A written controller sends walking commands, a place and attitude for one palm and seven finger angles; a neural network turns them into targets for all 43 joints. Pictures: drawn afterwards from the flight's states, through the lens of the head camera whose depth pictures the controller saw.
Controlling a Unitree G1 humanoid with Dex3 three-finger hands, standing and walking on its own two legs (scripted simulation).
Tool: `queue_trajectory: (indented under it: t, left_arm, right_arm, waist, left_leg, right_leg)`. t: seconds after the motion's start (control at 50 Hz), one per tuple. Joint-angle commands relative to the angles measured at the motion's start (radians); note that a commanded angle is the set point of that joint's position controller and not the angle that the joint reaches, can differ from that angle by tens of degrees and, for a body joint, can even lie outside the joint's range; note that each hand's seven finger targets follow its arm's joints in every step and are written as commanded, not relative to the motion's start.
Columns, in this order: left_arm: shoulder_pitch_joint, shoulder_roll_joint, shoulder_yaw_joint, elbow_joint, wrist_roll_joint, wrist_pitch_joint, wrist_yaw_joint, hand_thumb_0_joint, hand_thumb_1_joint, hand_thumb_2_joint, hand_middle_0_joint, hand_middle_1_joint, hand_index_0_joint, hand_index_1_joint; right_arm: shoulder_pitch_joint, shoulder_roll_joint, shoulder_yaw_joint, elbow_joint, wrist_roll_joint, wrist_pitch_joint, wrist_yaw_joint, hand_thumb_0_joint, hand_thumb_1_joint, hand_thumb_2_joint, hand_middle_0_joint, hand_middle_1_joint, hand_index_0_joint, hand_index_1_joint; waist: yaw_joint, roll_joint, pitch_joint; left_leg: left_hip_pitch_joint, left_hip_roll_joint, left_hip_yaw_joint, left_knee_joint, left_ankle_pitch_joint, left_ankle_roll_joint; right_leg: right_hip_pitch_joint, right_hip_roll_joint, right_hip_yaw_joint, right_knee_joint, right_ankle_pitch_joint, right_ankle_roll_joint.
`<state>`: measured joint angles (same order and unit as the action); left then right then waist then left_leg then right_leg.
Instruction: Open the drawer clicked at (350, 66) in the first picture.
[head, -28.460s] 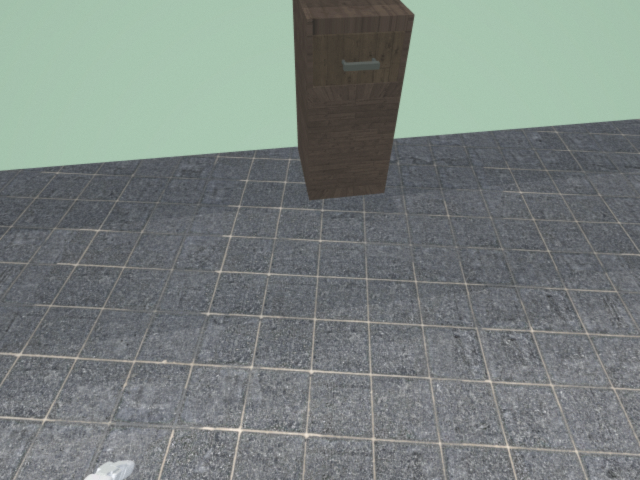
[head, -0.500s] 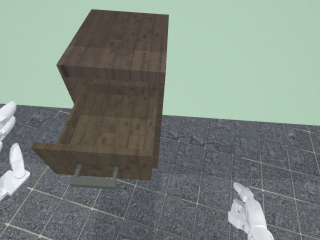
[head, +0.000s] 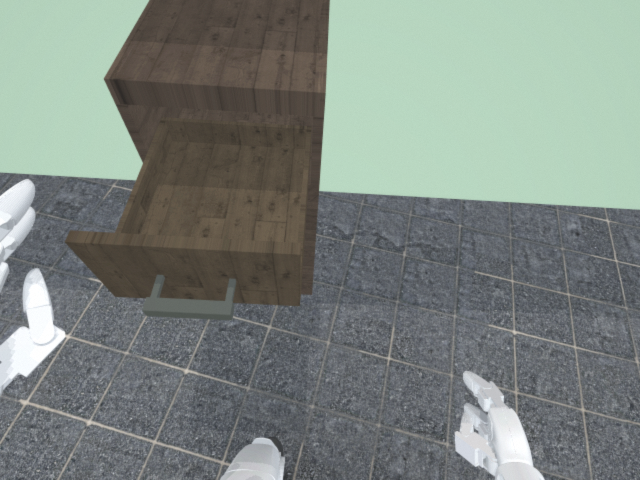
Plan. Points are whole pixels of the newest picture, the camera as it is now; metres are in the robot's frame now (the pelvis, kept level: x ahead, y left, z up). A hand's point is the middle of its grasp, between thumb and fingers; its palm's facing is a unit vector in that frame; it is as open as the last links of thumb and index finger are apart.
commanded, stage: step back with the hand held close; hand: left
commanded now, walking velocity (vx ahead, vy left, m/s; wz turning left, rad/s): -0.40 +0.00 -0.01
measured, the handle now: (192, 296) +0.37 +0.22 -0.10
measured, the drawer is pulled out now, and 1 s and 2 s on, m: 0.30 0.30 0.30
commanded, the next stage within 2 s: stop stepping back and stand still in 0.22 s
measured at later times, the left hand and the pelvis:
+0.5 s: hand out of the picture +0.07 +0.21 +0.19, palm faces +0.29 -0.82 -0.50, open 7.4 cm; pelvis -0.13 -0.02 +0.00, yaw -1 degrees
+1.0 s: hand out of the picture -0.01 +0.21 +0.19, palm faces +0.36 -0.78 -0.52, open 7.4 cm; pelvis -0.20 -0.02 +0.00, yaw +1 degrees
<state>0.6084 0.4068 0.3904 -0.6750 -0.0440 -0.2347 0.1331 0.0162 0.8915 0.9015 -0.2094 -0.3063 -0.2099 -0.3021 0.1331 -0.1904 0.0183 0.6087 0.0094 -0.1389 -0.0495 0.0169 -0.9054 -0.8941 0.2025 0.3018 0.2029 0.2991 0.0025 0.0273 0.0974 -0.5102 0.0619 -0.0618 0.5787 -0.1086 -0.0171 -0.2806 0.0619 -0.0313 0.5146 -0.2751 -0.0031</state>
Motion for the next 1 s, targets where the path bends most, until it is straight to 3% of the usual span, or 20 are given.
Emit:
queue_trajectory:
  t: [0.0,0.04,0.08,0.1,0.14,0.2,0.3,0.38,0.42,0.46,0.5,0.52,0.58,0.64,0.74,0.8,0.84,0.9,0.94,0.98]
  left_arm:
    - [0.065,0.169,0.139,-0.174,-0.017,-0.066,0.016,0.000,0.900,0.900,-0.200,-0.300,-0.200,-0.300]
    - [0.099,0.167,0.160,-0.157,-0.013,-0.044,0.020,0.000,0.900,0.900,-0.200,-0.300,-0.200,-0.300]
    - [0.089,0.149,0.157,-0.151,-0.007,-0.026,0.016,0.000,0.900,0.900,-0.200,-0.300,-0.200,-0.300]
    - [0.079,0.144,0.144,-0.157,-0.011,-0.022,0.014,0.000,0.900,0.900,-0.200,-0.300,-0.200,-0.300]
    - [0.052,0.155,0.126,-0.197,0.005,-0.033,0.016,0.000,0.900,0.900,-0.200,-0.300,-0.200,-0.300]
    - [0.086,0.131,0.111,-0.242,-0.009,-0.046,0.013,0.000,0.900,0.900,-0.200,-0.300,-0.200,-0.300]
    - [0.051,0.113,0.072,-0.315,-0.014,-0.018,0.015,0.000,0.900,0.900,-0.200,-0.300,-0.200,-0.300]
    - [0.072,0.152,0.122,-0.286,-0.022,0.015,0.039,0.000,0.900,0.900,-0.200,-0.300,-0.200,-0.300]
    - [0.078,0.180,0.150,-0.268,-0.019,0.033,0.050,0.000,0.900,0.900,-0.200,-0.300,-0.200,-0.300]
    - [0.071,0.167,0.141,-0.223,-0.012,0.034,0.039,0.000,0.900,0.900,-0.200,-0.300,-0.200,-0.300]
    - [0.046,0.191,0.148,-0.221,-0.031,0.022,0.031,0.000,0.900,0.900,-0.200,-0.300,-0.200,-0.300]
    - [0.037,0.204,0.162,-0.209,-0.034,0.014,0.034,0.000,0.900,0.900,-0.200,-0.300,-0.200,-0.300]
    - [0.066,0.112,0.112,-0.070,-0.022,0.015,-0.001,0.000,0.900,0.900,-0.200,-0.300,-0.200,-0.300]
    - [0.020,0.118,0.088,-0.017,0.018,-0.016,0.008,0.000,0.900,0.900,-0.200,-0.300,-0.200,-0.300]
    - [0.042,0.125,0.081,-0.145,0.029,-0.027,0.058,0.000,0.900,0.900,-0.200,-0.300,-0.200,-0.300]
    - [0.046,0.165,0.108,-0.222,0.020,-0.037,0.053,0.000,0.900,0.900,-0.200,-0.300,-0.200,-0.300]
    - [0.086,0.169,0.128,-0.190,0.018,-0.030,0.051,0.000,0.900,0.900,-0.200,-0.300,-0.200,-0.300]
    - [0.060,0.145,0.128,-0.123,0.010,-0.035,0.051,0.000,0.900,0.900,-0.200,-0.300,-0.200,-0.300]
    - [0.039,0.146,0.124,-0.073,0.004,-0.033,0.049,0.000,0.900,0.900,-0.200,-0.300,-0.200,-0.300]
    - [0.015,0.125,0.108,-0.033,0.003,-0.024,0.046,0.000,0.900,0.900,-0.200,-0.300,-0.200,-0.300]
  right_arm:
    - [-0.073,-0.124,-0.086,-0.154,0.026,-0.043,-0.023,0.000,-0.900,-0.900,0.200,0.300,0.200,0.300]
    - [-0.095,-0.089,-0.068,-0.156,0.015,-0.012,-0.027,0.000,-0.900,-0.900,0.200,0.300,0.200,0.300]
    - [-0.119,-0.073,-0.047,-0.154,0.002,0.013,-0.038,0.000,-0.900,-0.900,0.200,0.300,0.200,0.300]
    - [-0.120,-0.089,-0.049,-0.152,0.007,0.018,-0.044,0.000,-0.900,-0.900,0.200,0.300,0.200,0.300]
    - [-0.085,-0.100,-0.081,-0.162,-0.004,0.011,-0.033,0.000,-0.900,-0.900,0.200,0.300,0.200,0.300]
    - [-0.030,-0.112,-0.087,-0.143,-0.025,-0.031,-0.010,0.000,-0.900,-0.900,0.200,0.300,0.200,0.300]
    - [-0.046,-0.133,-0.079,-0.146,-0.004,-0.058,0.011,0.000,-0.900,-0.900,0.200,0.300,0.200,0.300]
    - [-0.052,-0.129,-0.050,-0.178,0.007,-0.049,0.002,0.000,-0.900,-0.900,0.200,0.300,0.200,0.300]
    - [-0.053,-0.128,-0.041,-0.189,0.003,-0.029,-0.007,0.000,-0.900,-0.900,0.200,0.300,0.200,0.300]
    - [-0.050,-0.115,-0.044,-0.184,0.010,-0.007,-0.009,0.000,-0.900,-0.900,0.200,0.300,0.200,0.300]
    - [-0.030,-0.111,-0.053,-0.160,0.014,0.021,-0.013,0.000,-0.900,-0.900,0.200,0.300,0.200,0.300]
    - [-0.033,-0.122,-0.043,-0.149,0.003,0.023,-0.010,0.000,-0.900,-0.900,0.200,0.300,0.200,0.300]
    - [-0.032,-0.126,-0.074,-0.143,0.016,0.036,-0.016,0.000,-0.900,-0.900,0.200,0.300,0.200,0.300]
    - [-0.081,-0.113,-0.052,-0.140,0.005,0.026,-0.033,0.000,-0.900,-0.900,0.200,0.300,0.200,0.300]
    - [-0.007,-0.122,-0.057,-0.138,-0.010,-0.055,-0.047,0.000,-0.900,-0.900,0.200,0.300,0.200,0.300]
    - [0.002,-0.174,-0.089,-0.165,-0.004,-0.051,-0.034,0.000,-0.900,-0.900,0.200,0.300,0.200,0.300]
    - [-0.006,-0.137,-0.071,-0.146,0.007,-0.038,-0.029,0.000,-0.900,-0.900,0.200,0.300,0.200,0.300]
    - [-0.007,-0.143,-0.074,-0.139,0.017,-0.041,-0.023,0.000,-0.900,-0.900,0.200,0.300,0.200,0.300]
    - [0.006,-0.131,-0.077,-0.136,0.021,-0.030,-0.021,0.000,-0.900,-0.900,0.200,0.300,0.200,0.300]
    - [0.004,-0.125,-0.074,-0.125,0.016,-0.019,-0.018,0.000,-0.900,-0.900,0.200,0.300,0.200,0.300]
  waist:
    - [0.004,-0.177,-0.347]
    - [0.007,-0.153,-0.274]
    - [-0.020,-0.143,-0.192]
    - [-0.023,-0.050,-0.184]
    - [-0.004,0.186,-0.287]
    - [-0.002,0.165,-0.343]
    - [-0.001,0.165,-0.292]
    - [-0.021,0.226,-0.211]
    - [-0.016,0.269,-0.196]
    - [-0.010,0.162,-0.198]
    - [-0.028,-0.190,-0.182]
    - [-0.027,-0.181,-0.187]
    - [-0.055,-0.212,-0.082]
    - [-0.039,-0.105,-0.050]
    - [-0.010,-0.040,-0.202]
    - [0.003,0.114,-0.237]
    - [-0.019,0.142,-0.217]
    - [-0.025,-0.026,-0.109]
    - [-0.036,-0.233,-0.084]
    - [-0.039,-0.232,-0.077]
  left_leg:
    - [0.202,-0.086,0.044,0.291,-0.240,-0.002]
    - [0.125,-0.067,-0.006,0.286,-0.333,-0.001]
    - [0.123,-0.065,0.027,-0.079,-0.175,-0.003]
    - [0.185,-0.017,0.015,-0.279,0.182,0.006]
    - [0.438,0.263,-0.206,-0.182,0.916,0.094]
    - [0.368,0.278,-0.153,-0.177,0.753,0.147]
    - [0.373,0.215,-0.071,-0.219,0.520,0.137]
    - [0.182,0.162,-0.106,-0.372,-0.415,0.108]
    - [0.090,0.105,-0.073,-0.406,-0.563,0.062]
    - [0.055,-0.013,0.051,-0.227,-0.524,0.003]
    - [0.177,-0.106,0.091,0.457,-0.321,-0.009]
    - [0.050,-0.118,0.039,0.650,-0.314,-0.002]
    - [-0.075,-0.039,-0.015,0.763,-0.219,0.005]
    - [0.028,0.002,0.048,0.323,-0.269,0.037]
    - [0.295,-0.050,0.159,-0.305,-0.164,0.073]
    - [0.415,0.136,-0.050,-0.191,0.195,0.127]
    - [0.319,0.101,0.005,-0.168,0.092,0.110]
    - [0.113,0.033,0.043,-0.129,-0.228,0.085]
    - [0.102,-0.053,0.124,0.032,-0.321,0.056]
    - [0.155,-0.047,0.134,0.066,-0.320,0.056]
  right_leg:
    - [0.024,-0.371,0.228,-0.151,0.591,-0.148]
    - [0.008,-0.382,0.205,-0.156,0.542,-0.174]
    - [0.052,-0.254,0.082,-0.058,0.618,-0.084]
    - [0.058,-0.162,0.030,0.045,0.548,-0.016]
    - [-0.162,-0.067,0.028,0.345,-0.168,-0.001]
    - [-0.163,-0.054,0.094,0.579,-0.279,0.007]
    - [-0.181,-0.043,0.012,0.550,-0.173,0.023]
    - [-0.031,-0.042,-0.053,0.288,-0.230,0.021]
    - [0.132,-0.007,-0.124,0.069,-0.245,-0.001]
    - [0.240,-0.044,-0.110,-0.195,-0.151,-0.035]
    - [-0.085,-0.374,0.188,-0.393,-0.016,-0.159]
    - [-0.064,-0.463,0.265,-0.396,0.085,-0.213]
    - [-0.126,-0.393,0.146,-0.342,-0.048,-0.169]
    - [-0.089,-0.334,0.073,-0.306,-0.015,-0.114]
    - [0.182,-0.249,0.089,-0.123,0.141,-0.064]
    - [0.063,-0.134,-0.022,0.086,0.173,0.002]
    - [0.104,-0.131,-0.049,0.023,0.109,-0.006]
    - [0.155,-0.154,0.051,-0.087,0.004,-0.026]
    - [0.090,-0.276,0.220,-0.233,-0.155,-0.084]
    - [0.024,-0.326,0.243,-0.288,-0.231,-0.119]
